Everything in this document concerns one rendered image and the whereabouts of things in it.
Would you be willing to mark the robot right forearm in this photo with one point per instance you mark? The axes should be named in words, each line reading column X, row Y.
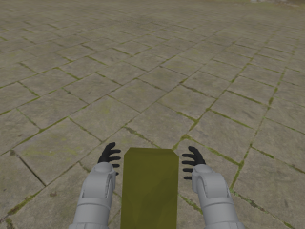
column 215, row 199

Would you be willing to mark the robot left forearm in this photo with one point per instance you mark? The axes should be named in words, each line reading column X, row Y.
column 95, row 199

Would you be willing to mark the carton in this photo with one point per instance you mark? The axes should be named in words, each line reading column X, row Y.
column 149, row 189

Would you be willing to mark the robot right hand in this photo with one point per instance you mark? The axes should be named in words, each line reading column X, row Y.
column 198, row 159

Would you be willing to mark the robot left hand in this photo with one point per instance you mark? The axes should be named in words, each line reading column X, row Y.
column 106, row 155

